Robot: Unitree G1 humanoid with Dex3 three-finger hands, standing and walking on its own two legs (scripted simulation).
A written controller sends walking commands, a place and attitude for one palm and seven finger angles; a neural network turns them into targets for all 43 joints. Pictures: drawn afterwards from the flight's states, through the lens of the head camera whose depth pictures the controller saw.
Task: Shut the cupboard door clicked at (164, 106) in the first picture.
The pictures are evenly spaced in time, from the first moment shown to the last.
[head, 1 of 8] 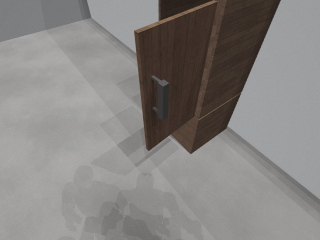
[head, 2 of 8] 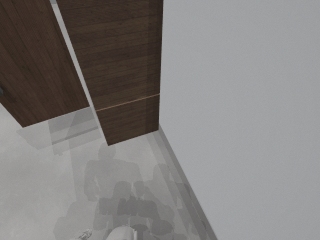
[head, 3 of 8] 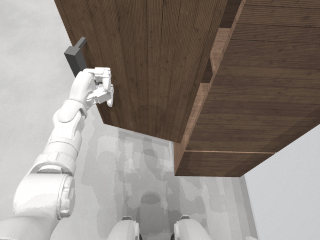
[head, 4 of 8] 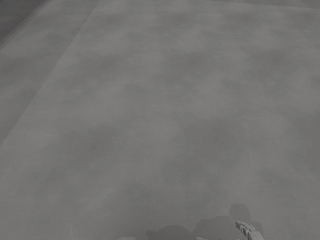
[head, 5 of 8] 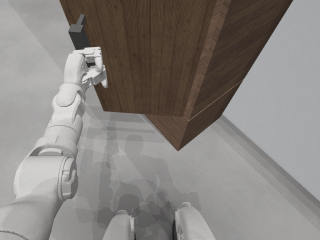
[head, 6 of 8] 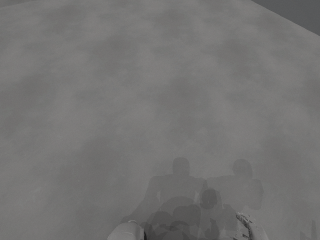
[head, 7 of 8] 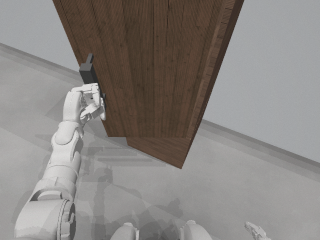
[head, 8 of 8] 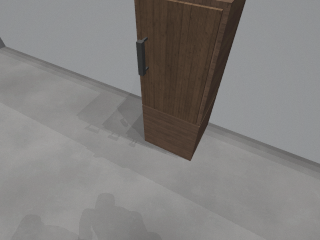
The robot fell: no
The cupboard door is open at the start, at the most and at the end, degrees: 95 95 0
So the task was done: yes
